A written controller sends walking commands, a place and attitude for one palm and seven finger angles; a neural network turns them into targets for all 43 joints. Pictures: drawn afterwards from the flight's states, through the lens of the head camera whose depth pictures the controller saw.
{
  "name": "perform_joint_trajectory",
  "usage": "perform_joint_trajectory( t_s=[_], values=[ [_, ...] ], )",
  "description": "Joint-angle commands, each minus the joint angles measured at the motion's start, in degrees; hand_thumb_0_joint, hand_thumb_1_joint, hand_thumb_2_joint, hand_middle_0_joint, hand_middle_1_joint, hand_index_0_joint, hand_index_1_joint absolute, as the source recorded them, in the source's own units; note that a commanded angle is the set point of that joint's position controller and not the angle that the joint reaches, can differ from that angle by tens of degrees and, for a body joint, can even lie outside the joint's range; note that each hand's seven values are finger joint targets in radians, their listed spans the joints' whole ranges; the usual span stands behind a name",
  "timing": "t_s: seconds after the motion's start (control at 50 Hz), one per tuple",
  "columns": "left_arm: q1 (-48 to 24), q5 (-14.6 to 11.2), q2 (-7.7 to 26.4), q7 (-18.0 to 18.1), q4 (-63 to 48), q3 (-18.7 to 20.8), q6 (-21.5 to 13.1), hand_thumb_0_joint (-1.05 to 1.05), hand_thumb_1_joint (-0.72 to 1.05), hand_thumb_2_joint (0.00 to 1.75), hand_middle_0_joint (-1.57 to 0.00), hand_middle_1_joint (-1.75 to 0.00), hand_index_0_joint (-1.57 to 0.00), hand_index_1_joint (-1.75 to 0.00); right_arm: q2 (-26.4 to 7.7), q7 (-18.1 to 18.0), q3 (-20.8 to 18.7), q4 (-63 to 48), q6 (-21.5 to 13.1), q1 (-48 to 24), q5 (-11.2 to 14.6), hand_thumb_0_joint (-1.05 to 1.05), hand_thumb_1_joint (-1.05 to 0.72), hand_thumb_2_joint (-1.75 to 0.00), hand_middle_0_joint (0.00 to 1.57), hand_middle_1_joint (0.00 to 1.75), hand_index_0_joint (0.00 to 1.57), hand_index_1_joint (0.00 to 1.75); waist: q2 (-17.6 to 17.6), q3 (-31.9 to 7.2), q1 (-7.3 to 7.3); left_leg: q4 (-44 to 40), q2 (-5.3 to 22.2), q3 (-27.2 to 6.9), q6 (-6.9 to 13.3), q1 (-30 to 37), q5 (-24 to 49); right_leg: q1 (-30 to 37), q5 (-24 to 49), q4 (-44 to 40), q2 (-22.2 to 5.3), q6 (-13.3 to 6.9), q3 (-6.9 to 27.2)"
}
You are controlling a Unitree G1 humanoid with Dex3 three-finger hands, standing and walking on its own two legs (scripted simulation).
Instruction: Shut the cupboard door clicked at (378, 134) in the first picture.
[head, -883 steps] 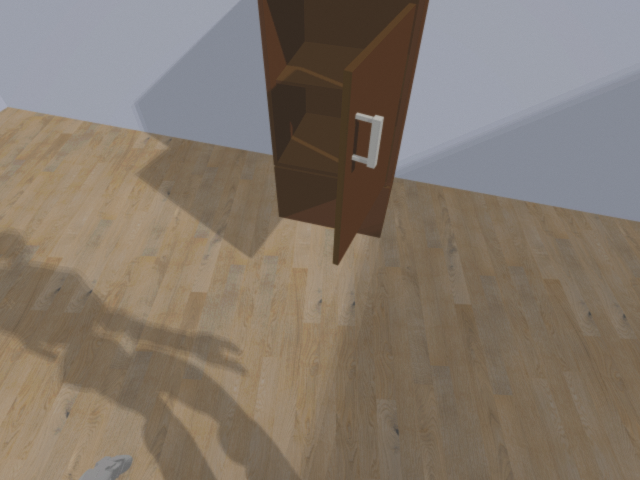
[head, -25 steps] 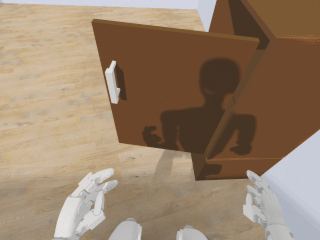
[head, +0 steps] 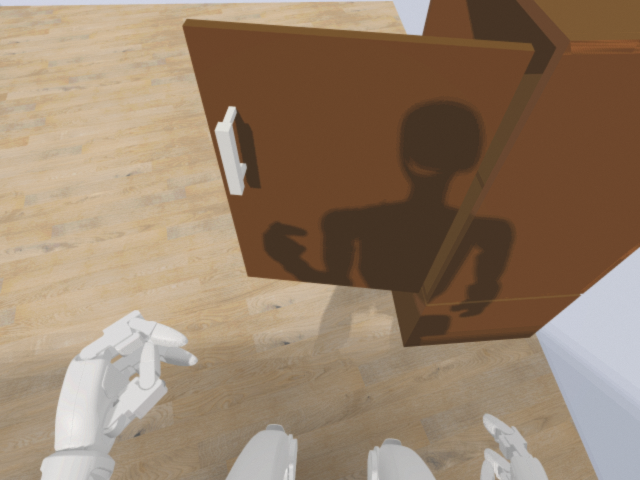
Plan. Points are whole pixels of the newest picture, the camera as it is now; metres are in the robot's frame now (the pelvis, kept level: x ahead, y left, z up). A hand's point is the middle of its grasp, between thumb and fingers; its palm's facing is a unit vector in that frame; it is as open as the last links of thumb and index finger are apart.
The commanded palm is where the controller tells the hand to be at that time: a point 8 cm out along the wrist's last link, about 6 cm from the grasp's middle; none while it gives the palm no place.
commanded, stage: raise the hand and make a fist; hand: left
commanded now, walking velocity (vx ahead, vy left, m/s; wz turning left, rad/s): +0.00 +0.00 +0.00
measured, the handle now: (234, 152) +0.55 +0.17 +0.07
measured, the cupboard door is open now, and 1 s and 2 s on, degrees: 80 80 80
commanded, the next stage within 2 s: bring the fist close to the handle in 1.00 s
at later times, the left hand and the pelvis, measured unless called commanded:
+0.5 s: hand (186, 369) +0.23 +0.17 +0.04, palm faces -0.09 -1.00 -0.02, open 3.1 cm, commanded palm +0.22 +0.24 +0.06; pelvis +0.02 +0.00 +0.01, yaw +1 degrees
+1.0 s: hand (162, 339) +0.25 +0.19 +0.08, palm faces +0.04 -1.00 -0.07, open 3.1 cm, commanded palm +0.22 +0.23 +0.07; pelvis +0.02 -0.01 +0.01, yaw +0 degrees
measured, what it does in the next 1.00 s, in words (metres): stands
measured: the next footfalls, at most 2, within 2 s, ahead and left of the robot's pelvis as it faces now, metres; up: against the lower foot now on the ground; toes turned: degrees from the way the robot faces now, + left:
none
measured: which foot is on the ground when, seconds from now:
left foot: down 0.00-1.00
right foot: down 0.00-1.00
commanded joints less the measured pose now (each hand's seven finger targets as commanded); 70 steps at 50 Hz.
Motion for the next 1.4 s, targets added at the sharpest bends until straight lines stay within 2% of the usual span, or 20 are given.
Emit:
perform_joint_trajectory(
  t_s=[0.0,0.08,0.12,0.16,0.24,0.34,0.42,0.48,0.52,0.64,0.72,0.78,0.82,0.9,0.98,1.1,1.12,1.2,1.28,1.38],
  values=[
    [-4.63,0.68,0.39,-5.74,-5.73,-6.74,-8.56,0.00,0.90,0.90,-1.04,-1.22,-1.04,-1.22,-8.14,0.05,-2.93,-9.15,-5.63,-7.38,0.11,0.00,-0.90,-0.90,0.20,0.30,0.20,0.30,0.42,-5.14,-3.12,-11.82,0.12,-6.38,-1.51,5.75,-1.41,-1.21,-2.55,-9.15,1.05,-1.00,2.09],
    [-2.28,-0.21,6.98,-9.50,-5.76,-0.63,-1.86,0.00,0.90,0.90,-1.12,-1.30,-1.12,-1.30,-9.49,-0.79,-3.97,-11.54,-4.87,-6.65,1.70,0.00,-0.90,-0.90,0.20,0.30,0.20,0.30,-2.25,-10.77,-0.56,-14.32,-0.22,-6.09,-1.07,7.15,-1.38,5.07,-2.84,-11.72,0.71,-0.82,3.29],
    [-2.35,-1.03,11.61,-7.86,-10.61,5.78,-0.27,0.00,0.90,0.90,-1.15,-1.34,-1.15,-1.34,-8.82,-1.26,-4.10,-12.18,-4.05,-7.28,1.63,0.00,-0.90,-0.90,0.20,0.30,0.20,0.30,1.09,-15.25,2.17,-15.07,-0.29,-5.66,-1.31,10.54,4.20,8.61,2.36,-10.34,1.28,-1.22,2.47],
    [-2.72,-2.62,10.26,-5.34,-17.02,7.38,-1.11,0.00,0.90,0.90,-1.19,-1.38,-1.19,-1.38,-7.45,-1.37,-3.73,-12.80,-3.28,-7.12,1.22,0.00,-0.90,-0.90,0.20,0.30,0.20,0.30,3.72,-18.26,2.97,-15.42,-0.17,-5.49,-1.85,15.14,11.81,10.70,9.03,-9.06,1.49,-1.37,1.33],
    [-3.97,-2.90,5.48,-2.02,-13.93,4.86,-4.32,0.00,0.90,0.90,-1.26,-1.46,-1.26,-1.46,-6.68,-0.89,-3.16,-11.12,-2.55,-6.21,0.39,0.00,-0.90,-0.90,0.20,0.30,0.20,0.30,2.32,-12.58,0.48,-13.41,0.13,-5.25,-2.26,14.47,15.81,7.96,12.46,-8.49,2.05,-1.23,0.36],
    [-5.12,-0.19,2.26,-8.60,-0.83,-3.11,-1.66,0.00,0.90,0.90,-1.30,-1.50,-1.30,-1.50,-8.96,-0.26,-3.05,-10.73,-2.01,-5.46,1.03,0.00,-0.90,-0.90,0.20,0.30,0.20,0.30,-2.45,-4.84,-3.26,-13.21,0.41,-5.70,-1.58,9.15,7.45,4.02,6.79,-11.08,1.85,-0.71,0.91],
    [-8.41,-1.62,10.83,-12.05,-3.73,4.38,1.67,0.00,0.90,0.90,-1.30,-1.50,-1.30,-1.50,-9.59,-1.25,-3.03,-12.03,-2.03,-5.66,1.55,0.00,-0.90,-0.90,0.20,0.30,0.20,0.30,-1.54,-10.57,-1.09,-13.17,-0.28,-4.64,-1.06,10.38,9.35,9.72,8.75,-12.38,1.65,-0.92,2.67],
    [-9.19,-4.56,12.59,-10.30,-13.45,10.08,-0.94,0.00,0.90,0.90,-1.30,-1.50,-1.30,-1.50,-7.83,-1.45,-2.76,-12.57,-2.23,-6.10,1.20,0.00,-0.90,-0.90,0.20,0.30,0.20,0.30,3.11,-19.52,1.79,-13.42,-0.45,-4.00,-1.48,16.18,18.46,14.96,16.64,-10.63,1.50,-1.12,2.39],
    [-8.20,-5.53,13.48,-7.99,-14.82,12.67,-3.02,0.00,0.90,0.90,-1.30,-1.50,-1.30,-1.50,-6.93,-1.38,-2.60,-11.35,-2.35,-6.04,0.85,0.00,-0.90,-0.90,0.20,0.30,0.20,0.30,4.61,-19.41,2.74,-13.27,-0.35,-4.12,-2.05,17.18,22.06,15.29,19.31,-9.74,1.95,-1.41,2.16],
    [-6.45,-3.68,3.49,-10.55,1.93,1.93,-1.78,0.00,0.90,0.90,-1.30,-1.50,-1.30,-1.50,-8.47,-0.50,-2.92,-9.12,-2.00,-5.84,1.33,0.00,-0.90,-0.90,0.20,0.30,0.20,0.30,-2.18,-7.25,-2.61,-12.20,0.08,-3.91,-1.55,9.60,13.29,7.96,12.65,-11.86,1.55,-0.31,1.78],
    [-7.36,-3.82,8.67,-13.89,1.25,3.98,1.46,0.00,0.90,0.90,-1.30,-1.50,-1.30,-1.50,-9.89,-1.05,-3.47,-10.78,-2.38,-5.81,1.96,0.00,-0.90,-0.90,0.20,0.30,0.20,0.30,-3.42,-10.47,-1.56,-12.86,-0.32,-3.80,-0.87,9.88,12.81,12.35,12.01,-13.66,0.97,-0.38,3.75],
    [-8.77,-5.07,11.91,-12.14,-8.05,9.03,-1.16,0.00,0.90,0.90,-1.30,-1.50,-1.30,-1.50,-8.56,-1.24,-3.46,-11.62,-2.66,-6.32,1.60,0.00,-0.90,-0.90,0.20,0.30,0.20,0.30,0.33,-17.94,0.81,-13.35,-0.47,-3.17,-0.91,13.55,17.49,16.27,16.58,-12.33,0.77,-0.42,3.83],
    [-8.78,-5.70,14.60,-9.05,-11.77,12.91,-4.04,0.00,0.90,0.90,-1.30,-1.50,-1.30,-1.50,-7.68,-1.22,-3.25,-10.76,-2.77,-6.39,1.11,0.00,-0.90,-0.90,0.20,0.30,0.20,0.30,3.00,-18.03,2.22,-13.68,-0.37,-3.33,-1.48,14.85,19.75,16.14,17.91,-11.13,1.33,-1.00,3.27],
    [-7.19,-4.33,7.76,-6.09,-5.46,7.92,-6.90,0.00,0.90,0.90,-1.30,-1.50,-1.30,-1.50,-7.19,-0.27,-3.04,-8.96,-2.59,-6.90,1.01,0.00,-0.90,-0.90,0.20,0.30,0.20,0.30,2.18,-11.14,-0.35,-13.52,-0.11,-3.31,-1.76,12.44,15.02,10.05,12.71,-11.05,1.41,-0.65,2.14],
    [-6.42,-2.84,4.70,-9.89,3.69,2.13,-2.74,0.00,0.90,0.90,-1.30,-1.50,-1.30,-1.50,-8.88,-0.08,-3.25,-9.45,-1.78,-6.65,1.68,0.00,-0.90,-0.90,0.20,0.30,0.20,0.30,-2.41,-6.40,-2.63,-13.51,-0.14,-3.25,-1.11,8.28,7.54,7.82,5.59,-14.14,1.06,-0.02,3.17],
    [-13.57,-4.19,10.87,-10.85,-8.81,6.41,-2.74,0.00,0.90,0.90,-1.30,-1.50,-1.30,-1.50,-8.72,-1.36,-2.94,-11.14,-2.58,-6.68,1.66,0.00,-0.90,-0.90,0.20,0.30,0.20,0.30,0.50,-15.66,-1.39,-13.75,-0.26,-3.32,-0.57,13.65,13.18,13.22,11.21,-13.62,0.81,-0.10,3.67],
    [-17.86,-4.34,12.91,-9.38,-10.17,8.25,-4.11,0.00,0.90,0.90,-1.30,-1.50,-1.30,-1.50,-8.68,-1.64,-2.70,-9.97,-2.80,-6.54,1.19,0.00,-0.90,-0.90,0.20,0.30,0.20,0.30,1.24,-15.17,-1.74,-12.77,-0.10,-3.52,-0.67,13.25,13.01,12.08,10.84,-12.85,1.11,-0.25,3.75],
    [-23.06,-3.51,9.20,-5.94,-1.84,7.33,-7.73,0.00,0.90,0.90,-1.30,-1.50,-1.30,-1.50,-8.07,-1.02,-2.17,-7.05,-3.73,-6.98,0.76,0.00,-0.90,-0.90,0.20,0.30,0.20,0.30,0.66,-9.44,-2.84,-12.26,-0.04,-3.98,-1.24,9.95,7.91,5.82,4.49,-12.21,1.35,-0.36,3.07],
    [-24.56,-1.83,7.33,-8.20,9.28,3.84,-2.64,0.00,0.90,0.90,-1.30,-1.50,-1.30,-1.50,-9.43,-0.44,-2.43,-6.77,-2.72,-6.41,1.36,0.00,-0.90,-0.90,0.20,0.30,0.20,0.30,-0.01,-9.90,-3.26,-12.80,-0.19,-3.51,-1.07,8.71,6.18,6.60,3.62,-13.56,0.88,-0.14,3.76],
    [-33.71,-2.05,10.05,-10.02,5.71,4.36,2.96,0.00,0.90,0.90,-1.30,-1.50,-1.30,-1.50,-9.84,-0.97,-2.58,-7.95,-1.62,-5.80,1.88,0.00,-0.90,-0.90,0.20,0.30,0.20,0.30,1.92,-18.49,-2.41,-14.30,-0.18,-3.18,-0.64,14.45,13.56,13.66,12.27,-14.29,0.38,-0.06,4.06]
  ],
)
